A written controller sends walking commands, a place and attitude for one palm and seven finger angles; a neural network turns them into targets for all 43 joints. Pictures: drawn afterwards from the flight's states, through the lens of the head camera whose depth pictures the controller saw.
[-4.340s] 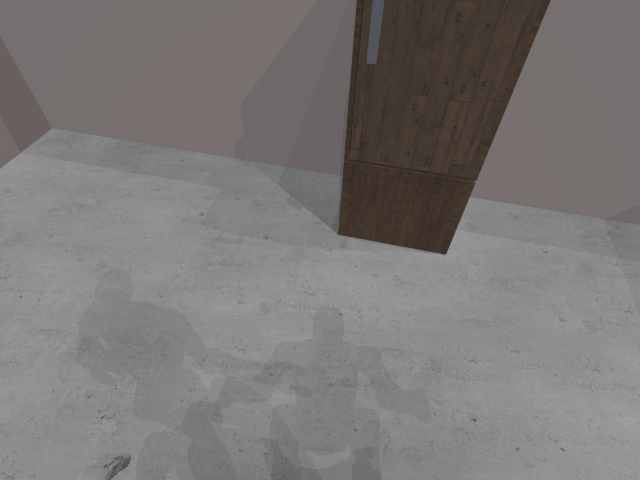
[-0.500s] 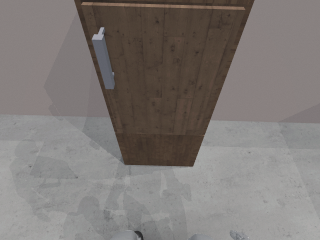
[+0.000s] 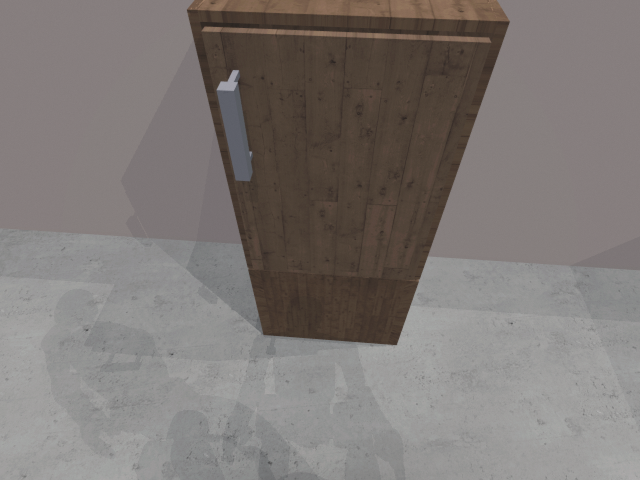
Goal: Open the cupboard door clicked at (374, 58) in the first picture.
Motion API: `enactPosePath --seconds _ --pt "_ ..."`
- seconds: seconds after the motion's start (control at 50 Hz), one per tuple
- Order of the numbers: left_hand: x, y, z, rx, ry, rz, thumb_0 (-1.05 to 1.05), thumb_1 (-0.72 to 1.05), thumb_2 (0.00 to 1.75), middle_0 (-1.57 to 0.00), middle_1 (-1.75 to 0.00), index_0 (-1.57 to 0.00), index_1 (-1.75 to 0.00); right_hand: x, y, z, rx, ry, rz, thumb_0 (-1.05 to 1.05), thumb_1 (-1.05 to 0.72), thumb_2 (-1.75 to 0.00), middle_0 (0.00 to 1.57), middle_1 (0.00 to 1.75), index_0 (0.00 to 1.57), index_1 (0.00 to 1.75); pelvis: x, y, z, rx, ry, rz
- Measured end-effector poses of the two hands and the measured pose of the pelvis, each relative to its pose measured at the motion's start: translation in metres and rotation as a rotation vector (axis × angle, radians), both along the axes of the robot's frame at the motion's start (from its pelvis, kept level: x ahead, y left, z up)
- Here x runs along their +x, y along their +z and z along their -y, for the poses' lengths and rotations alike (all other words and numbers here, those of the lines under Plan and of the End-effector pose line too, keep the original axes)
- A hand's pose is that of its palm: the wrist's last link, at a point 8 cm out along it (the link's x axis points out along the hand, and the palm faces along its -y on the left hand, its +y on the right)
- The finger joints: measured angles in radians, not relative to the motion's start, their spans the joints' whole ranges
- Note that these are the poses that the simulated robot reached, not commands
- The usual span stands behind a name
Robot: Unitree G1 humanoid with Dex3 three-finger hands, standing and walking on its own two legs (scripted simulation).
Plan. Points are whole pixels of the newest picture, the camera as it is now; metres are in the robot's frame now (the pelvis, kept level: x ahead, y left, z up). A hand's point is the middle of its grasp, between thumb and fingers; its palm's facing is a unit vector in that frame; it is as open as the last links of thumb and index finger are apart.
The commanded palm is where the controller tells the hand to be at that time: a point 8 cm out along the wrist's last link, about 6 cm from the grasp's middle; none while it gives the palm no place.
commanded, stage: come to a stop and stand still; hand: left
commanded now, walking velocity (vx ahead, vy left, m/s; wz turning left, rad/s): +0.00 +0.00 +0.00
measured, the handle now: (239, 127) +0.62 +0.20 +0.10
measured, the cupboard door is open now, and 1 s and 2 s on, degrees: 0 0 0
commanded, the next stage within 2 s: look again from close up in 0.52 s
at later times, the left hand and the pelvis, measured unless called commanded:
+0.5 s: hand out of the picture +0.02 +0.21 -0.18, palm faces +0.01 -0.99 -0.17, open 7.3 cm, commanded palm none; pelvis +0.01 +0.05 +0.00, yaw -2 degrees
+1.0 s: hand out of the picture +0.00 +0.22 -0.18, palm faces +0.00 -0.97 -0.22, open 7.3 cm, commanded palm none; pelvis +0.00 +0.04 -0.01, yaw -2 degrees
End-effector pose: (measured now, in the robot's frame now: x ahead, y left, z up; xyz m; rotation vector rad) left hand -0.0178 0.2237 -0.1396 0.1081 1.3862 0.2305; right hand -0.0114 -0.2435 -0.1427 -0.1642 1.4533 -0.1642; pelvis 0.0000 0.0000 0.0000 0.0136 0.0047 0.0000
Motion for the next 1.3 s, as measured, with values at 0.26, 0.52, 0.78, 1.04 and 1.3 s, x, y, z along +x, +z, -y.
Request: enactPosePath --seconds 0.26,0.52,0.78,1.04,1.3 --pt "0.010 -0.015 -0.034 -0.038 -0.046 -0.046 0.01 0.91 0.90 -0.19 -0.30 -0.20 -0.30 0.026 -0.003 -0.058 -0.006 -0.017 0.095 0.02 -0.95 -0.90 0.20 0.30 0.21 0.30 0.008 -0.004 -0.038 -0.004 -0.030 0.016" --pt "0.032 -0.013 -0.041 -0.041 -0.090 -0.020 0.01 0.93 0.90 -0.19 -0.30 -0.20 -0.30 0.007 -0.001 -0.075 0.010 -0.048 0.063 0.01 -0.92 -0.90 0.20 0.30 0.20 0.30 0.010 0.000 -0.048 -0.017 -0.034 0.035" --pt "0.019 -0.012 -0.046 -0.014 -0.111 -0.017 0.01 0.91 0.90 -0.20 -0.30 -0.20 -0.30 -0.005 -0.012 -0.085 0.056 -0.019 0.075 0.01 -0.91 -0.90 0.20 0.30 0.20 0.30 0.000 -0.008 -0.052 -0.019 -0.022 0.027" --pt "0.019 -0.003 -0.037 0.010 -0.103 -0.007 0.01 0.91 0.90 -0.19 -0.30 -0.20 -0.30 0.009 -0.017 -0.064 0.057 -0.015 0.116 0.02 -0.92 -0.90 0.20 0.30 0.20 0.30 0.003 -0.006 -0.038 -0.003 -0.033 0.029" --pt "0.027 -0.008 -0.012 -0.015 -0.101 -0.004 0.01 0.92 0.90 -0.20 -0.30 -0.20 -0.30 0.011 -0.013 -0.042 0.043 -0.014 0.083 0.01 -0.91 -0.90 0.20 0.30 0.20 0.30 0.009 -0.007 -0.016 -0.003 -0.032 0.024"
